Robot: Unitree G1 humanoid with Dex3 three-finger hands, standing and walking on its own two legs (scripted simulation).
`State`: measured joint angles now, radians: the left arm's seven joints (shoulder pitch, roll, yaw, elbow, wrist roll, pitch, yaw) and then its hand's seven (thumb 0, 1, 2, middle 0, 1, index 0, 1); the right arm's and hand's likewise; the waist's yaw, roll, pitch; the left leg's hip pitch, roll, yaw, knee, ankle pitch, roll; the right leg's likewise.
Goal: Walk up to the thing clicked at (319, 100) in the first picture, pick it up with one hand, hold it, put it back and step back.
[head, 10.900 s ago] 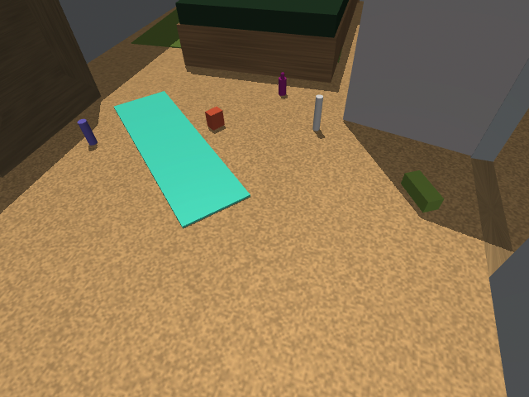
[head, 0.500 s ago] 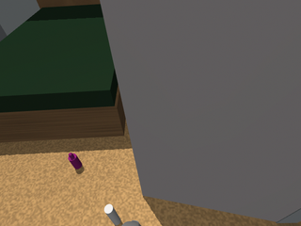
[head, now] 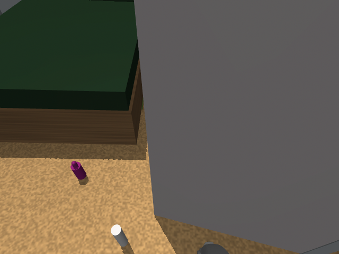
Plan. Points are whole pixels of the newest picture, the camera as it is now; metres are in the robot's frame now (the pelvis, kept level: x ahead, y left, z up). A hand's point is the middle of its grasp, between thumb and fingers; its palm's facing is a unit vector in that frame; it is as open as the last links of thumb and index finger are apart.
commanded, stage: walk up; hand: left
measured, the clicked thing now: (120, 236) +0.32 +0.25 -0.65
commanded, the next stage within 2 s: stand in 1.96 s
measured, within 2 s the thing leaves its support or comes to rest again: neither
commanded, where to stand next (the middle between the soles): +0.01 -0.01 m, yaw -2 degrees
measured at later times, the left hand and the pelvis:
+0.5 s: hand out of the picture +0.01 +0.28 -0.16, palm faces +0.09 -0.90 -0.42, open 7.4 cm; pelvis -0.08 +0.00 -0.03, yaw +3 degrees
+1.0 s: hand out of the picture +0.01 +0.24 -0.12, palm faces +0.02 -0.90 -0.43, open 7.4 cm; pelvis -0.02 -0.03 +0.00, yaw +1 degrees
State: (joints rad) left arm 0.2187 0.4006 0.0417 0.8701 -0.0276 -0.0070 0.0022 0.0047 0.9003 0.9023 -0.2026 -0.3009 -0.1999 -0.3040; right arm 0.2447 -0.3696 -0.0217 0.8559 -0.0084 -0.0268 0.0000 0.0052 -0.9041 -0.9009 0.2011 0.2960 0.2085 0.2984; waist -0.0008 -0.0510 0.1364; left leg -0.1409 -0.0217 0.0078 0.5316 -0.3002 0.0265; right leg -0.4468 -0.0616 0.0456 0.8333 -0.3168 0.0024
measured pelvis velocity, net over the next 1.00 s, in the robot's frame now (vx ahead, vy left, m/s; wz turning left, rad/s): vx -0.02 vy -0.03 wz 0.01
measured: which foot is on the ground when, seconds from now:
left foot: down 0.00-0.12, up 0.14-0.42, down 0.44-0.86, up 0.88-1.00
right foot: up 0.00-0.08, down 0.10-0.48, up 0.50-0.80, down 0.82-1.00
